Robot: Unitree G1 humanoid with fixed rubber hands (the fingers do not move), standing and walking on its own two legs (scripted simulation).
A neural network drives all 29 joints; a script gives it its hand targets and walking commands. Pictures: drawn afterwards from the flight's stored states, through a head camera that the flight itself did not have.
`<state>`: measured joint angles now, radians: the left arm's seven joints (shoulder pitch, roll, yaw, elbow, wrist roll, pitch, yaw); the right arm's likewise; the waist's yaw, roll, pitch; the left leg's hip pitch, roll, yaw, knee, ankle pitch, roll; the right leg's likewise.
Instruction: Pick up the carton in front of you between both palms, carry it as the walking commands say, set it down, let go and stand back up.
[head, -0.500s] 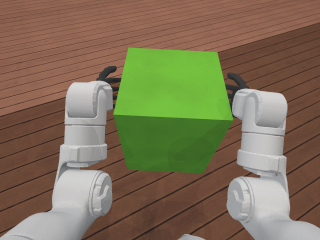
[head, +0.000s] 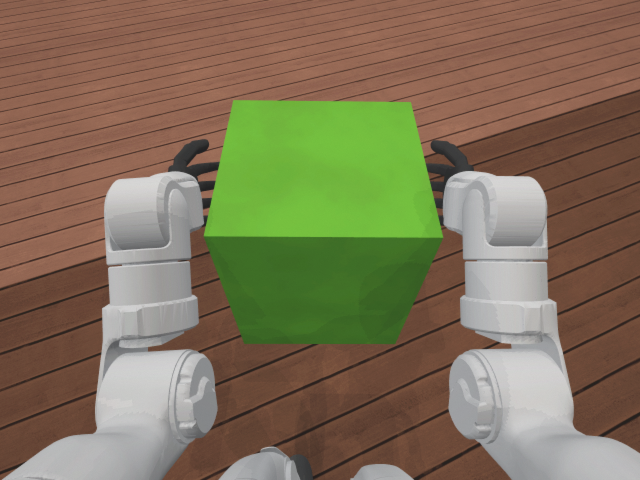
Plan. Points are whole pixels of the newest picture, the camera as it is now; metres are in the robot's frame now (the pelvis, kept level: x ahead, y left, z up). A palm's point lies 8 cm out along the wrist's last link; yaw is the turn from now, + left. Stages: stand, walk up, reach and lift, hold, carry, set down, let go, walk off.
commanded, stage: carry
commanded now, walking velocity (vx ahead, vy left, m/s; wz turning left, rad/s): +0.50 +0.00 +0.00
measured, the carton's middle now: (321, 232) +0.39 -0.03 +0.07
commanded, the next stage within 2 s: none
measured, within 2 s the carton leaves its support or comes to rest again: neither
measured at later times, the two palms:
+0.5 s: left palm (192, 47) +0.63 +0.13 +0.20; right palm (394, 22) +0.68 -0.16 +0.20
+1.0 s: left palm out of the picture +0.93 +0.15 +0.23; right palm out of the picture +0.94 -0.15 +0.23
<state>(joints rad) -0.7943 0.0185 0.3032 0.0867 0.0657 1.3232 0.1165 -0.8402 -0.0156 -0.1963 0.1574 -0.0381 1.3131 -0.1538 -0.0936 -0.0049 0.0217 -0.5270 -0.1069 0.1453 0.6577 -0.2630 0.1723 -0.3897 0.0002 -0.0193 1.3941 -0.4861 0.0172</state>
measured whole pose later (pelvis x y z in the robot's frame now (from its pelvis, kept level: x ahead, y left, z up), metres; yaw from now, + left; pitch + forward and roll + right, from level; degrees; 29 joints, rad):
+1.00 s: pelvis +0.56 -0.02 +0.07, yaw +6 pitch +5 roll +0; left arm -0.82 0.02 0.27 0.06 0.07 1.34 0.13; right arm -0.79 0.00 -0.23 0.06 -0.03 1.33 -0.16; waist -0.07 -0.01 -0.04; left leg -0.27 0.01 0.10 0.51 -0.41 0.05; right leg -0.73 -0.06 -0.05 0.97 -0.34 -0.01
